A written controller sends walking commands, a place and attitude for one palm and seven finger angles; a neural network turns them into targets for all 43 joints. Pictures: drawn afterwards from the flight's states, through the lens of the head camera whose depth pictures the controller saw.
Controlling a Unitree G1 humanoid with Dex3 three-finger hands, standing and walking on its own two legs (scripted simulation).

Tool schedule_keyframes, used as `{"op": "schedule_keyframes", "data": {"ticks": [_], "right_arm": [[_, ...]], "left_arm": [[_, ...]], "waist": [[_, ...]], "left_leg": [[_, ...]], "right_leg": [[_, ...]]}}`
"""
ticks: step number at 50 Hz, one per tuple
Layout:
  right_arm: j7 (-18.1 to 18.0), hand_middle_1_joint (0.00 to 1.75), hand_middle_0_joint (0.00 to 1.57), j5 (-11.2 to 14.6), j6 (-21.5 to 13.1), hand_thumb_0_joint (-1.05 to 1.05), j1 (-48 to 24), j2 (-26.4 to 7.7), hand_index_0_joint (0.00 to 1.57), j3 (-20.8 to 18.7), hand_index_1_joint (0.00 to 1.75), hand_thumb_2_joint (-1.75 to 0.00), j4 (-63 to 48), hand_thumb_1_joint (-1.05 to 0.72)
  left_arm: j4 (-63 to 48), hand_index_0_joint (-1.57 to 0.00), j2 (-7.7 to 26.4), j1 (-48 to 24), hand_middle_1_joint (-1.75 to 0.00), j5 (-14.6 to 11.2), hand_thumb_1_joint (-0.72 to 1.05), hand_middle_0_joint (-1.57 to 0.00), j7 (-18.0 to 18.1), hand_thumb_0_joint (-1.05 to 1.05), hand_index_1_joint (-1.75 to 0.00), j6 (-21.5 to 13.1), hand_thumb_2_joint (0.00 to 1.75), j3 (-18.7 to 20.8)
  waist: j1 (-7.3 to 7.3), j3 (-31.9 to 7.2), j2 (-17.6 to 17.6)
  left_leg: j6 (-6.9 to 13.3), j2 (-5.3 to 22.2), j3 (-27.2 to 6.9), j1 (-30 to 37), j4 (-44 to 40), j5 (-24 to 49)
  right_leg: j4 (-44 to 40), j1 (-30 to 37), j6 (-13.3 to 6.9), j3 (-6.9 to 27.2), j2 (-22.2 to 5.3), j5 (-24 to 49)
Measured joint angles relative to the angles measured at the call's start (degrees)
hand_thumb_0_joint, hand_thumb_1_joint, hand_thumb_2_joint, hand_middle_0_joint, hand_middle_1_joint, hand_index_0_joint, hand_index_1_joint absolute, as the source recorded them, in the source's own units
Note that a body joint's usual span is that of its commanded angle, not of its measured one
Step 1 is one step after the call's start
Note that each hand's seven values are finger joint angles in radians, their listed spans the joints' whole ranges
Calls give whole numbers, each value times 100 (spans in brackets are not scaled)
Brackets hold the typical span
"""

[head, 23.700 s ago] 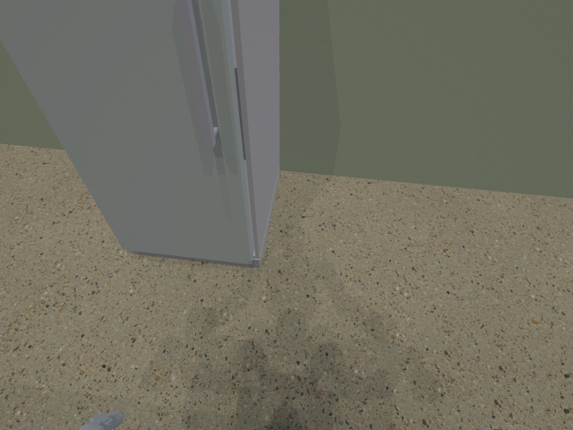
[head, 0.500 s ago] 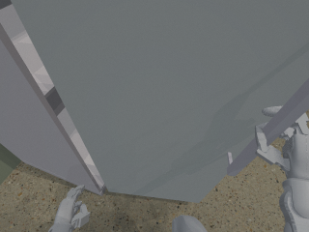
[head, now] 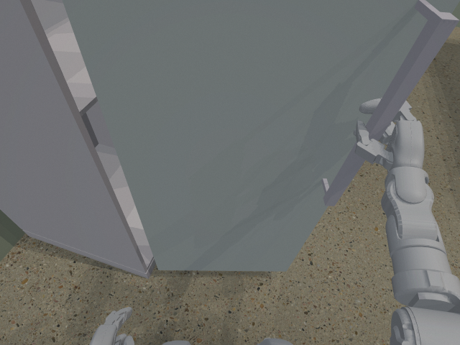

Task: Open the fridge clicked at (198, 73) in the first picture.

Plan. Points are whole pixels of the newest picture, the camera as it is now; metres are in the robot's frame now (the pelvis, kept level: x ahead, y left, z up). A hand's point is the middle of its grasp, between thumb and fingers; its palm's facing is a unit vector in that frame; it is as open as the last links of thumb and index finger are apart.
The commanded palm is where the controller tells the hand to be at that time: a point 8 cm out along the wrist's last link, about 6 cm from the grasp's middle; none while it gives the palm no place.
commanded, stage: stop walking and hold the door back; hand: right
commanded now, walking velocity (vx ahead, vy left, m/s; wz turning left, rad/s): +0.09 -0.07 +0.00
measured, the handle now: (364, 129) +0.46 -0.20 +0.15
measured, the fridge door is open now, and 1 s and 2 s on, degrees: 72 69 71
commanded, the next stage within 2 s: loosen the grip on the handle in 0.74 s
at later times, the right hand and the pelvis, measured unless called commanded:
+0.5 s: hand (364, 141) +0.42 -0.18 +0.16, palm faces +0.08 +0.98 -0.19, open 5.9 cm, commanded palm +0.39 -0.26 +0.15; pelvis +0.02 -0.04 +0.00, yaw +4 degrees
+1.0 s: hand (369, 136) +0.43 -0.19 +0.16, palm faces +0.06 +0.99 -0.11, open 7.1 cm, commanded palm +0.40 -0.23 +0.16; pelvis +0.02 -0.03 +0.01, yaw +3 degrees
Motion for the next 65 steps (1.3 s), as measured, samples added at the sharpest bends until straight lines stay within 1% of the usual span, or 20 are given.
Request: {"op": "schedule_keyframes", "data": {"ticks": [3,7,10,12,14,16,19,22,31,36,42,44,45,47,49,50,53,57,61,65], "right_arm": [[106,140,45,-36,-75,-11,-26,-64,41,-179,140,-79,268,-62],[117,140,45,-30,-134,-10,27,-97,43,-281,140,-79,367,-62],[102,140,45,-23,-162,-7,218,-69,44,-333,140,-78,100,-63],[79,140,45,49,-168,-6,372,-79,43,-339,140,-77,-168,-63],[56,140,45,107,-184,-5,557,-73,41,-333,140,-77,-422,-64],[54,140,45,118,-206,-5,718,-34,40,-319,140,-77,-637,-66],[54,140,45,96,-223,-6,884,-26,38,-282,140,-76,-929,-65],[38,140,45,104,-238,-6,1089,39,37,-227,140,-76,-1167,-65],[68,140,45,149,-330,-7,1338,187,40,95,140,-76,-1480,-62],[32,140,45,177,-303,-7,1422,213,39,120,140,-77,-1610,-63],[7,140,45,197,-321,-7,1471,239,38,120,140,-77,-1610,-64],[317,140,45,-92,-338,-9,984,138,38,122,140,-77,-1253,-59],[461,140,46,-66,-263,-10,695,92,38,128,140,-77,-981,-56],[608,140,45,120,-81,-10,419,130,39,-2,140,-76,-671,-51],[627,140,45,305,-51,-9,469,191,40,-210,140,-73,-526,-46],[576,140,45,329,-70,-8,508,199,39,-245,139,-71,-456,-43],[359,140,45,254,-330,-5,592,194,35,-281,135,-63,-233,-28],[258,139,44,180,-847,-3,713,132,31,-294,132,-47,-163,2],[435,136,42,209,-1133,-1,806,15,31,-266,131,-34,-279,27],[671,131,38,293,-1125,-1,831,-124,31,-286,128,-27,-264,42]], "left_arm": [[159,-21,70,149,-30,55,90,-20,36,1,-30,-35,90,-8],[188,-21,236,382,-30,96,90,-20,85,1,-30,-146,90,24],[114,-21,433,479,-30,115,90,-20,83,1,-30,-220,90,99],[78,-21,464,440,-30,99,90,-20,95,1,-30,-231,90,192],[-26,-20,406,435,-30,49,90,-20,73,1,-30,-195,90,231],[-129,-20,334,439,-30,34,90,-20,57,1,-30,-179,90,219],[-227,-20,205,364,-30,25,90,-20,18,1,-30,-165,90,163],[-237,-20,129,232,-30,20,90,-20,-2,1,-30,-125,90,133],[-290,-21,23,-124,-30,40,90,-20,41,1,-30,-89,90,30],[-425,-21,-52,-276,-30,35,90,-20,17,1,-30,-65,90,-12],[-430,-21,-11,-303,-30,41,90,-20,31,1,-30,-2,90,-13],[-375,-21,-62,-244,-30,81,90,-20,-68,1,-30,-140,90,138],[-331,-21,-86,-189,-30,24,90,-20,-130,1,-30,-232,90,147],[-341,-21,-69,-57,-30,-54,90,-20,-228,1,-30,-358,90,139],[-372,-21,17,53,-30,-39,90,-20,-270,1,-30,-451,90,141],[-387,-21,71,106,-30,-32,90,-20,-285,1,-30,-496,90,150],[-396,-21,196,242,-30,-11,90,-20,-335,1,-30,-586,90,181],[-337,-21,258,381,-30,-3,90,-20,-367,1,-30,-604,90,186],[-250,-21,286,456,-30,-34,90,-20,-333,1,-30,-585,90,187],[-193,-21,321,425,-30,-60,90,-20,-282,1,-30,-543,90,200]], "waist": [[132,-9,117],[251,-83,297],[380,-162,256],[452,-159,300],[445,-174,375],[430,-205,338],[376,-199,296],[378,-259,225],[121,-367,218],[83,-377,199],[79,-426,175],[-78,-281,308],[-80,-310,431],[-48,-412,539],[-14,-507,469],[9,-560,406],[76,-671,276],[65,-680,296],[7,-593,334],[-6,-550,317]], "left_leg": [[-56,108,-126,90,-260,148],[-143,205,-297,149,-450,269],[-236,132,-341,115,-344,209],[-301,127,-408,54,-161,109],[-325,98,-513,40,-94,-43],[-328,40,-488,54,-135,-160],[-322,2,-429,78,-255,250],[-325,5,-397,64,-203,68],[-462,111,-538,122,-393,85],[-458,84,-556,125,-420,86],[-446,68,-545,137,-496,113],[-416,67,-549,142,-475,138],[-390,121,-504,67,-419,128],[-353,170,-418,-42,-356,109],[-334,146,-403,-58,-353,111],[-327,131,-402,-75,-333,103],[-313,118,-389,-187,-176,21],[-265,91,-376,-349,50,-106],[-212,38,-319,-376,87,-151],[-186,9,-261,-393,45,-161]], "right_leg": [[23,-155,13,-174,-35,236],[-1330,271,-21,-418,-157,451],[-2523,857,-38,-477,-234,966],[-2723,971,-31,-502,-228,1343],[-2592,951,-14,-584,-241,1272],[-2486,899,-3,-581,-319,1156],[-2282,806,31,-565,-397,1018],[-2204,756,44,-526,-396,943],[-2508,908,-72,-675,-267,987],[-2500,908,-59,-694,-294,959],[-2553,906,-46,-686,-308,979],[-2583,937,-39,-690,-305,1022],[-2649,884,-22,-643,-250,1128],[-2696,785,17,-554,-204,1213],[-2671,759,38,-538,-229,1199],[-2632,737,38,-538,-245,1172],[-2480,625,38,-520,-269,1091],[-2329,497,67,-498,-304,1017],[-2272,444,100,-440,-361,980],[-2276,390,126,-382,-391,969]]}}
